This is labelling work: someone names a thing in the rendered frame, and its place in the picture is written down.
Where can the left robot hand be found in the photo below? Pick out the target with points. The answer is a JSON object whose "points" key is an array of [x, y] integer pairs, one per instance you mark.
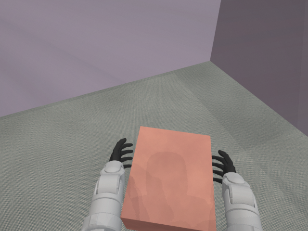
{"points": [[117, 152]]}

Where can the robot right forearm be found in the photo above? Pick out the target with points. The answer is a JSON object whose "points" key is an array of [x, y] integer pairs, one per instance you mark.
{"points": [[241, 209]]}

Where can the right robot hand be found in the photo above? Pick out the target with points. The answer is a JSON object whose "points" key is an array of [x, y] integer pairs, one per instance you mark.
{"points": [[226, 167]]}

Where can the robot left forearm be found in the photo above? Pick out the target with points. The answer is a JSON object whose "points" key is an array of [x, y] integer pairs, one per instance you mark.
{"points": [[106, 203]]}

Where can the carton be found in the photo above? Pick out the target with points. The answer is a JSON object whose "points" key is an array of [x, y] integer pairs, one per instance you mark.
{"points": [[170, 186]]}

